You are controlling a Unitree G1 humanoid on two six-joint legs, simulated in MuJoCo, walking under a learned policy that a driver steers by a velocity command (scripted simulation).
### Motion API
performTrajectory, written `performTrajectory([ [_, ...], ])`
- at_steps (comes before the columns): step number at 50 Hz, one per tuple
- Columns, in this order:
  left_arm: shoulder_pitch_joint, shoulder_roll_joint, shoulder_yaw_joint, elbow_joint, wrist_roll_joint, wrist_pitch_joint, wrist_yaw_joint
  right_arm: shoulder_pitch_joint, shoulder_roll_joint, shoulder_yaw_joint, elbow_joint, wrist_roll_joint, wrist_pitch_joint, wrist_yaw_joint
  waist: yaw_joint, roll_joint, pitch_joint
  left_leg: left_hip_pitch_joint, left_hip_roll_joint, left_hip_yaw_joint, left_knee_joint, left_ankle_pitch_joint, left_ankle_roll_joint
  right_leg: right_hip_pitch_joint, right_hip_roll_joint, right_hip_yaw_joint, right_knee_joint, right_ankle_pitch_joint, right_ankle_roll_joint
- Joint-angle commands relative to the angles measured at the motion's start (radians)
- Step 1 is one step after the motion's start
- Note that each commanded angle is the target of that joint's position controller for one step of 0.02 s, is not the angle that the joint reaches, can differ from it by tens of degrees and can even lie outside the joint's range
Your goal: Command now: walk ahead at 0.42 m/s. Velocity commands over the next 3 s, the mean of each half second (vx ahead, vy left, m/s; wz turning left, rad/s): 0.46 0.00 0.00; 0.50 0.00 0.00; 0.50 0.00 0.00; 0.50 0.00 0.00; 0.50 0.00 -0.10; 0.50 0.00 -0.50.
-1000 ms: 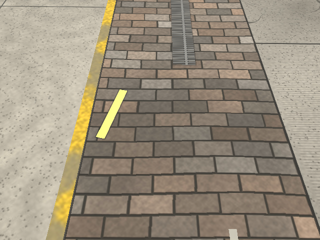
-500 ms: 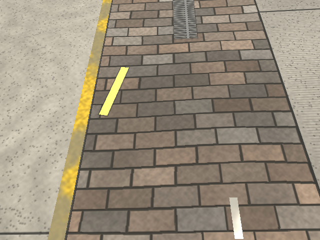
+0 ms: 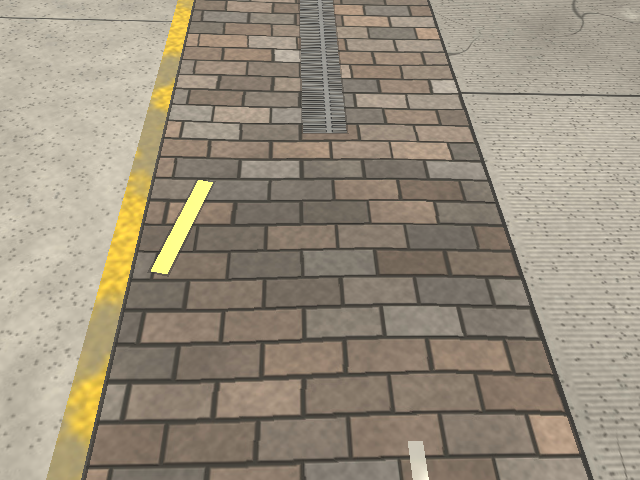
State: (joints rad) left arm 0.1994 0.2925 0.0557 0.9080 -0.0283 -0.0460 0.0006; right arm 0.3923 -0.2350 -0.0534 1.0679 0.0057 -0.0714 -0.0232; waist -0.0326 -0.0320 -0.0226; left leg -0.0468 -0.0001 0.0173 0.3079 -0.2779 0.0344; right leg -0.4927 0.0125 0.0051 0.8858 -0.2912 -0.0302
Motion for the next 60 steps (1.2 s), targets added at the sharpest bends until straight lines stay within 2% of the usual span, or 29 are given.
performTrajectory([
  [1, -0.115, 0.103, 0.028, -0.076, 0.021, -0.037, -0.011, -0.021, -0.142, -0.018, -0.068, 0.006, -0.032, 0.002, -0.001, 0.13, 0.154, 0.095, 0.272, -0.282, -0.254, -0.154, 0.136, -0.366, -0.093, 0.02, 0.082, 0.121, 0.037],
  [3, -0.159, 0.049, 0.015, -0.089, 0.015, -0.04, -0.018, 0.041, -0.127, -0.011, -0.055, 0.0, -0.025, 0.0, -0.022, 0.138, 0.155, 0.061, 0.232, -0.193, -0.249, -0.029, 0.134, -0.324, -0.095, -0.013, 0.007, 0.201, 0.055],
  [6, -0.258, 0.011, -0.003, -0.124, 0.006, -0.044, -0.027, 0.074, -0.151, -0.011, -0.063, -0.005, -0.018, -0.004, -0.056, 0.152, 0.179, -0.033, 0.207, -0.114, -0.255, 0.074, 0.132, -0.193, -0.074, -0.055, -0.174, 0.287, 0.06],
  [11, -0.3, 0.042, -0.004, -0.163, -0.004, -0.046, -0.045, 0.105, -0.182, -0.023, -0.059, 0.018, -0.01, 0.003, -0.045, 0.166, 0.204, 0.039, 0.27, -0.101, -0.219, 0.149, 0.122, -0.097, -0.064, -0.047, -0.331, 0.244, 0.008],
  [13, -0.231, 0.081, 0.012, -0.158, -0.003, -0.047, -0.047, 0.084, -0.199, -0.033, -0.067, 0.018, 0.0, 0.005, 0.01, 0.186, 0.158, 0.078, 0.288, -0.091, -0.123, 0.373, 0.106, 0.017, -0.036, -0.063, -0.354, 0.186, -0.026],
  [15, 0.068, 0.157, 0.058, -0.075, -0.011, -0.044, -0.035, 0.063, -0.179, -0.026, -0.081, 0.005, 0.011, 0.006, 0.163, 0.163, -0.044, -0.019, 0.211, -0.006, 0.252, 0.678, 0.054, 0.42, 0.002, -0.085, -0.345, 0.17, -0.083],
  [16, 0.227, 0.239, 0.08, -0.042, 0.008, -0.038, -0.023, 0.1, -0.11, -0.004, -0.117, -0.009, 0.008, 0.007, 0.19, -0.015, -0.21, -0.308, 0.132, 0.031, 0.612, 0.405, 0.007, 0.766, -0.219, 0.207, -0.355, 0.039, -0.163],
  [17, 0.289, 0.274, 0.078, -0.015, 0.016, -0.036, -0.035, 0.177, 0.016, 0.03, -0.123, 0.005, -0.018, 0.01, 0.142, -0.292, -0.368, -0.535, -0.045, -0.062, 0.896, -0.278, -0.026, 0.914, -0.408, 0.704, -0.574, -0.252, -0.285],
  [18, 0.222, 0.174, 0.047, -0.022, 0.019, -0.045, -0.037, 0.078, -0.106, -0.001, -0.133, 0.04, -0.041, 0.013, 0.153, -0.198, -0.242, -0.635, 0.006, -0.158, 1.019, -0.273, -0.005, 0.812, -0.385, 0.707, -0.652, -0.273, -0.24],
  [19, 0.134, 0.134, 0.035, -0.038, 0.018, -0.051, -0.036, -0.006, -0.15, -0.014, -0.163, 0.054, -0.055, 0.015, 0.129, -0.149, -0.105, -0.685, 0.06, -0.122, 1.036, -0.191, 0.021, 0.681, -0.36, 0.547, -0.648, -0.173, -0.202],
  [20, 0.053, 0.114, 0.028, -0.054, 0.022, -0.054, -0.036, -0.044, -0.147, -0.015, -0.166, 0.042, -0.06, 0.009, 0.096, -0.052, -0.051, -0.642, 0.112, -0.103, 0.988, -0.093, 0.03, 0.547, -0.321, 0.431, -0.66, -0.053, -0.183],
  [22, -0.013, 0.069, 0.016, -0.059, 0.038, -0.061, -0.039, -0.032, -0.114, -0.022, -0.159, 0.023, -0.042, 0.007, 0.036, -0.05, -0.001, -0.534, 0.165, -0.104, 0.904, 0.009, 0.029, 0.378, -0.253, 0.275, -0.712, 0.084, -0.173],
  [24, -0.001, 0.065, 0.016, -0.042, 0.033, -0.068, -0.037, -0.022, -0.081, -0.021, -0.161, 0.019, -0.019, 0.008, 0.013, -0.046, 0.025, -0.513, 0.175, -0.091, 0.854, 0.027, 0.018, 0.323, -0.24, 0.217, -0.762, 0.14, -0.196],
  [27, 0.042, 0.095, 0.021, -0.018, 0.031, -0.072, -0.021, -0.124, -0.095, -0.026, -0.205, 0.006, -0.005, 0.006, 0.016, -0.01, 0.088, -0.624, 0.184, -0.083, 0.72, 0.13, -0.016, 0.323, -0.24, 0.165, -0.806, 0.205, -0.214],
  [32, 0.113, 0.119, 0.023, 0.002, 0.023, -0.057, 0.002, -0.316, -0.072, -0.01, -0.266, 0.004, -0.024, 0.027, 0.071, -0.005, 0.12, -0.607, 0.134, -0.025, 0.38, 0.38, -0.037, 0.346, -0.194, 0.053, -0.821, 0.268, -0.18],
  [36, 0.201, 0.128, 0.027, 0.039, 0.01, -0.041, 0.006, -0.432, -0.073, 0.0, -0.311, 0.013, -0.032, 0.05, 0.108, 0.0, 0.139, -0.614, 0.102, -0.019, 0.25, 0.39, -0.021, 0.47, -0.232, 0.04, -0.779, 0.291, -0.173],
  [40, 0.193, 0.151, 0.039, 0.044, 0.008, -0.018, 0.011, -0.414, -0.122, -0.013, -0.332, 0.016, -0.037, 0.068, 0.06, -0.032, 0.092, -0.542, 0.063, -0.009, 0.197, 0.245, 0.03, 0.606, -0.281, 0.047, -0.655, 0.517, -0.14],
  [41, 0.176, 0.159, 0.041, 0.039, 0.011, -0.012, 0.011, -0.344, -0.148, -0.026, -0.317, 0.016, -0.037, 0.067, 0.016, -0.051, 0.039, -0.433, 0.029, 0.019, 0.193, 0.214, 0.049, 0.615, -0.268, 0.033, -0.56, 0.691, -0.127],
  [42, 0.162, 0.145, 0.035, 0.033, 0.015, -0.004, 0.011, -0.19, -0.188, -0.05, -0.271, 0.015, -0.035, 0.061, -0.062, -0.044, -0.056, -0.228, -0.004, 0.048, 0.178, 0.223, 0.078, 0.572, -0.219, -0.005, -0.371, 0.797, -0.101],
  [43, 0.177, 0.111, 0.017, 0.012, 0.03, -0.003, 0.013, -0.008, -0.253, -0.071, -0.23, 0.004, -0.032, 0.05, -0.122, 0.027, -0.202, 0.087, 0.129, -0.099, 0.219, 0.228, 0.135, 0.377, -0.166, -0.039, -0.082, 0.594, -0.068],
  [44, 0.315, -0.038, -0.026, 0.005, 0.029, -0.024, -0.001, 0.076, -0.339, -0.091, -0.2, -0.005, -0.028, 0.053, -0.051, 0.291, -0.343, 0.45, 0.373, -0.604, 0.125, -0.003, 0.308, -0.044, 0.033, -0.032, 0.3, -0.029, 0.005],
  [45, 0.256, 0.044, -0.01, 0.016, 0.007, -0.051, -0.004, 0.064, -0.235, -0.06, -0.206, 0.002, -0.03, 0.055, -0.085, 0.24, -0.352, 0.454, 0.387, -0.761, -0.007, -0.089, 0.296, -0.166, 0.032, 0.119, 0.427, -0.281, -0.008],
  [46, 0.156, 0.117, 0.01, -0.019, -0.022, -0.068, -0.007, -0.023, -0.195, -0.045, -0.219, 0.003, -0.034, 0.053, -0.073, 0.198, -0.191, 0.331, 0.356, -0.605, -0.02, -0.055, 0.243, -0.245, -0.024, 0.115, 0.458, -0.222, -0.028],
  [47, 0.097, 0.118, 0.008, -0.034, -0.023, -0.076, -0.002, -0.107, -0.169, -0.037, -0.24, -0.001, -0.035, 0.051, -0.044, 0.114, -0.108, 0.186, 0.32, -0.475, -0.037, 0.047, 0.217, -0.222, -0.082, 0.086, 0.413, -0.127, -0.033],
  [48, 0.067, 0.11, 0.013, -0.035, -0.006, -0.074, 0.003, -0.161, -0.142, -0.029, -0.244, -0.007, -0.037, 0.053, -0.016, 0.074, -0.04, 0.055, 0.282, -0.379, -0.068, 0.143, 0.204, -0.187, -0.119, 0.072, 0.343, -0.064, -0.028],
  [50, 0.104, 0.078, 0.016, -0.024, 0.006, -0.048, 0.004, -0.191, -0.117, -0.022, -0.241, -0.018, -0.044, 0.056, 0.035, 0.105, -0.019, -0.067, 0.237, -0.285, -0.127, 0.208, 0.193, -0.079, -0.157, 0.077, 0.268, 0.001, -0.019],
  [52, 0.106, 0.047, 0.012, -0.024, 0.01, -0.028, 0.006, -0.174, -0.137, -0.027, -0.224, -0.011, -0.051, 0.054, 0.051, 0.096, 0.007, -0.119, 0.229, -0.225, -0.17, 0.255, 0.21, -0.076, -0.168, 0.063, 0.208, 0.029, -0.001],
  [56, -0.029, 0.046, 0.013, -0.071, 0.024, -0.023, 0.006, -0.123, -0.169, -0.034, -0.196, -0.006, -0.044, 0.032, 0.025, 0.079, 0.06, -0.1, 0.211, -0.146, -0.214, 0.274, 0.204, -0.176, -0.172, 0.051, -0.015, 0.227, 0.037],
  [60, -0.163, 0.023, 0.003, -0.103, 0.019, -0.036, -0.007, -0.067, -0.185, -0.036, -0.169, 0.004, -0.034, 0.02, -0.021, 0.084, 0.086, -0.084, 0.178, -0.069, -0.218, 0.258, 0.169, -0.124, -0.126, 0.003, -0.246, 0.396, 0.04],
])
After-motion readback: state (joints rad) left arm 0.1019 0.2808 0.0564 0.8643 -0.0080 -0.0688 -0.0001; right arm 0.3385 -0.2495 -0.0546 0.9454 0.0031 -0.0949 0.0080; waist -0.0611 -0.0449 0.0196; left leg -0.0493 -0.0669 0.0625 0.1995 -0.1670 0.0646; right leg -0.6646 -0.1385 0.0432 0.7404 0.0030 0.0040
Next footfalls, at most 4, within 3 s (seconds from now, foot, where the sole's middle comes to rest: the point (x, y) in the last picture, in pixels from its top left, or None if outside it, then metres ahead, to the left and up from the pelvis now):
0.30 right None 0.29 -0.18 -0.78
0.86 left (284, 444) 0.62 0.06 -0.78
1.40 right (382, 330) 0.92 -0.19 -0.78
1.94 left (291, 238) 1.24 0.04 -0.78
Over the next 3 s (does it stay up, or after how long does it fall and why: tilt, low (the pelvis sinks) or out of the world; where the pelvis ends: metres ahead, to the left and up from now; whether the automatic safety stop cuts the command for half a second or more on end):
stays up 1.67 -0.12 -0.02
